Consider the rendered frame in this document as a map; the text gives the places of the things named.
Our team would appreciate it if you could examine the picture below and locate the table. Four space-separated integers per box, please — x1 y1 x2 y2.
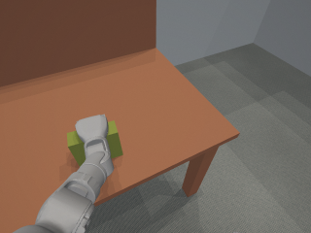
0 0 240 233

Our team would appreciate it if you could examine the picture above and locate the robot left hand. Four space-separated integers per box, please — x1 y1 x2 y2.
75 115 109 143

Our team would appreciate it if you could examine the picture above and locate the sponge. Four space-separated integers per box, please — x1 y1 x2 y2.
67 120 123 167

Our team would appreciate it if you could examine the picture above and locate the robot left upper arm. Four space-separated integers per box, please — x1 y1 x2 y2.
13 187 95 233

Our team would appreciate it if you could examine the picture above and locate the left robot forearm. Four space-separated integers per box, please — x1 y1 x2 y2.
35 136 115 224

